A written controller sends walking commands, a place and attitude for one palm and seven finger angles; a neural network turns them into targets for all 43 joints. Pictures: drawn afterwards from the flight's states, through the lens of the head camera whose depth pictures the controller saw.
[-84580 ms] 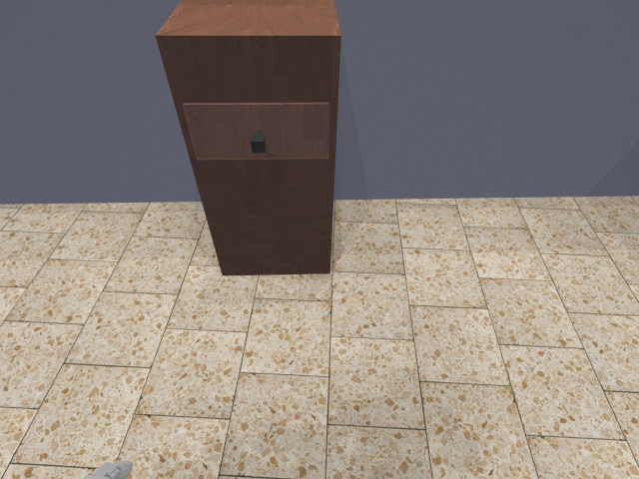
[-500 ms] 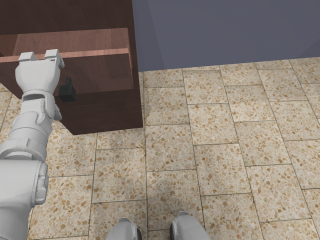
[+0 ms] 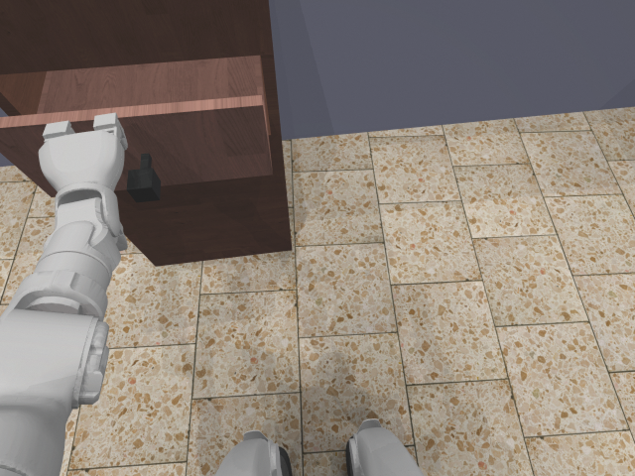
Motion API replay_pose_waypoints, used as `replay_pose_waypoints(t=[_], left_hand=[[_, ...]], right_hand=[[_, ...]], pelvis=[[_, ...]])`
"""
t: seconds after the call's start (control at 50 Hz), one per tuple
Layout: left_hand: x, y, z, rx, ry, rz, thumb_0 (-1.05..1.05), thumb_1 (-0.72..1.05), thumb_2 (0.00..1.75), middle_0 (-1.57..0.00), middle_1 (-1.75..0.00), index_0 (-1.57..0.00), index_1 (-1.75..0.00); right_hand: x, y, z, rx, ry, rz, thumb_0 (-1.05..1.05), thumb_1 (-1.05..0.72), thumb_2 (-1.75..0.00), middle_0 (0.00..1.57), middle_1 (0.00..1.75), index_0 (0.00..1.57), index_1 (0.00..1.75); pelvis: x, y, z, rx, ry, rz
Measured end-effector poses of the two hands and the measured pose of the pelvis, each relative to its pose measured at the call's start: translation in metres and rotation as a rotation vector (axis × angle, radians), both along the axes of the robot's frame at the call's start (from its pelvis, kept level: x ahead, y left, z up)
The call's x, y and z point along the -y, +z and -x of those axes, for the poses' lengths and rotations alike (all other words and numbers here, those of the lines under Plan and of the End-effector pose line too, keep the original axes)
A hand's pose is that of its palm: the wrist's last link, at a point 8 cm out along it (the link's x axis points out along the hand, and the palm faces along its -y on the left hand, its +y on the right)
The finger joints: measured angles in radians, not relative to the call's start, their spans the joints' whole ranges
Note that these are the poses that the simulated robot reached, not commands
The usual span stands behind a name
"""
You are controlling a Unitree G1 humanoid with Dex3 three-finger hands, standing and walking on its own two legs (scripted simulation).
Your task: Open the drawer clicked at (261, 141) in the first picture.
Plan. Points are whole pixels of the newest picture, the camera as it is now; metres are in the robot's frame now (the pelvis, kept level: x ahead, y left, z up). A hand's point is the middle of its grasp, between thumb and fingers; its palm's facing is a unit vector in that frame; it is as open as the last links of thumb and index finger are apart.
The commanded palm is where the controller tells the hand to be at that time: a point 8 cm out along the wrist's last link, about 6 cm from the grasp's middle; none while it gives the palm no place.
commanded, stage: move the hooked fingers above the handle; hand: left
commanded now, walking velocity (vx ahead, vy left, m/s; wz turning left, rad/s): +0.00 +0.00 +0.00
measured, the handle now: (145, 175) +0.56 +0.23 -0.06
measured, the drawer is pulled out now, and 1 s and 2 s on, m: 0.10 0.10 0.10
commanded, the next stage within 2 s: lower the fingers behind the handle in 0.28 s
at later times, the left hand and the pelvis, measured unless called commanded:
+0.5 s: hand (98, 216) +0.47 +0.27 -0.03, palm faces -0.24 -0.03 -0.97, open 13.8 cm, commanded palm +0.49 +0.25 +0.04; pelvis +0.00 +0.00 +0.00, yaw +1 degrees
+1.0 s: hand (124, 204) +0.50 +0.24 -0.04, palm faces -0.04 +0.00 -1.00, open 13.9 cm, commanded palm +0.48 +0.23 +0.01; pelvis -0.01 +0.00 -0.03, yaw +0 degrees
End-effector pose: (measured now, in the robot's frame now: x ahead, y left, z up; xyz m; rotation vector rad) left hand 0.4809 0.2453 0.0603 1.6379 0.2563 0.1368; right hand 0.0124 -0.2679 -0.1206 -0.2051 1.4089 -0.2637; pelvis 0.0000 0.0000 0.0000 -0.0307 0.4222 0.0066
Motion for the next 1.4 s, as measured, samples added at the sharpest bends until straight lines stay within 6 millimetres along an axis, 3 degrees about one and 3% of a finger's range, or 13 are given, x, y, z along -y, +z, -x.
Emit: replay_pose_waypoints(t=[0.06, 0.12, 0.24, 0.34, 0.44, 0.52, 0.56, 0.62, 0.72, 0.84, 1.06, 1.24, 1.4], left_hand=[[-0.005, -0.012, 0.012, -0.143, 0.014, 0.076, 0.00, -0.48, 0.30, -0.31, -1.20, -0.30, -1.22], [0.005, -0.013, 0.017, -0.172, -0.104, 0.143, 0.00, -0.48, 0.30, -0.31, -1.20, -0.31, -1.21], [0.028, 0.009, 0.002, 0.066, -0.310, 0.173, 0.00, -0.49, 0.30, -0.32, -1.20, -0.32, -1.21], [-0.001, 0.006, -0.011, 0.166, -0.124, 0.084, 0.01, -0.49, 0.30, -0.31, -1.20, -0.32, -1.20], [-0.030, -0.022, 0.008, -0.061, 0.041, -0.001, 0.00, -0.48, 0.30, -0.31, -1.20, -0.31, -1.20], [-0.021, -0.031, 0.017, -0.172, -0.025, 0.116, 0.00, -0.48, 0.30, -0.31, -1.20, -0.32, -1.20], [-0.026, -0.029, 0.017, -0.174, -0.048, 0.129, 0.00, -0.48, 0.30, -0.32, -1.20, -0.31, -1.19], [-0.029, -0.021, 0.014, -0.107, -0.133, 0.132, 0.00, -0.49, 0.30, -0.32, -1.20, -0.32, -1.19], [-0.014, -0.018, 0.005, 0.026, -0.241, 0.147, 0.00, -0.49, 0.30, -0.31, -1.20, -0.32, -1.19], [-0.001, -0.047, 0.002, 0.064, -0.170, 0.135, 0.00, -0.49, 0.30, -0.31, -1.20, -0.31, -1.20], [0.004, -0.042, 0.004, 0.004, -0.076, 0.075, 0.00, -0.49, 0.30, -0.31, -1.20, -0.28, -1.18], [0.002, -0.048, -0.002, -0.037, -0.125, 0.095, 0.00, -0.49, 0.30, -0.31, -1.20, -0.27, -1.19], [-0.001, -0.057, 0.001, 0.082, -0.156, 0.097, 0.00, -0.49, 0.30, -0.31, -1.20, -0.28, -1.25]], right_hand=[[-0.005, 0.006, 0.003, 0.000, -0.015, 0.002, 0.00, -0.90, -0.90, 0.20, 0.29, 0.20, 0.30], [-0.005, 0.014, 0.006, 0.006, -0.010, 0.033, 0.00, -0.90, -0.90, 0.20, 0.30, 0.20, 0.30], [0.006, 0.013, 0.012, -0.008, 0.021, 0.092, 0.00, -0.90, -0.90, 0.20, 0.30, 0.21, 0.30], [0.011, 0.002, 0.015, -0.027, 0.022, 0.075, 0.00, -0.90, -0.90, 0.20, 0.30, 0.20, 0.30], [0.003, 0.001, 0.016, -0.047, 0.001, 0.027, 0.00, -0.90, -0.90, 0.20, 0.29, 0.20, 0.30], [-0.002, 0.009, 0.015, -0.046, 0.004, 0.044, 0.00, -0.90, -0.90, 0.20, 0.30, 0.20, 0.30], [-0.002, 0.013, 0.013, -0.033, 0.007, 0.068, 0.00, -0.90, -0.90, 0.20, 0.30, 0.20, 0.30], [0.002, 0.014, 0.012, -0.028, 0.025, 0.097, 0.00, -0.90, -0.90, 0.20, 0.30, 0.21, 0.30], [0.006, 0.004, 0.008, -0.042, 0.051, 0.105, 0.00, -0.90, -0.90, 0.20, 0.30, 0.20, 0.30], [0.002, -0.010, 0.005, -0.032, 0.046, 0.066, 0.00, -0.90, -0.90, 0.20, 0.30, 0.20, 0.30], [-0.011, -0.018, 0.021, -0.041, 0.012, 0.000, 0.00, -0.90, -0.90, 0.20, 0.30, 0.20, 0.30], [0.007, -0.018, 0.040, -0.059, 0.011, 0.059, 0.00, -0.90, -0.90, 0.20, 0.30, 0.20, 0.30], [0.021, -0.032, 0.041, -0.079, 0.042, 0.083, 0.00, -0.90, -0.90, 0.20, 0.30, 0.20, 0.30]], pelvis=[[0.001, 0.007, -0.003, 0.019, 0.004, -0.002], [0.002, 0.008, -0.006, 0.029, 0.020, 0.002], [0.003, -0.004, -0.005, 0.004, 0.039, 0.015], [0.002, -0.014, 0.001, -0.030, 0.022, 0.015], [-0.001, -0.006, 0.001, -0.023, 0.011, 0.012], [0.000, 0.001, -0.003, -0.006, 0.025, 0.013], [0.001, 0.000, -0.006, -0.005, 0.032, 0.015], [0.001, -0.005, -0.008, -0.012, 0.044, 0.024], [-0.002, -0.017, -0.006, -0.041, 0.049, 0.037], [-0.004, -0.027, 0.001, -0.071, 0.032, 0.036], [0.002, -0.023, 0.008, -0.050, 0.021, 0.023], [0.008, -0.033, 0.012, -0.073, 0.018, 0.017], [0.011, -0.051, 0.019, -0.109, 0.019, 0.020]])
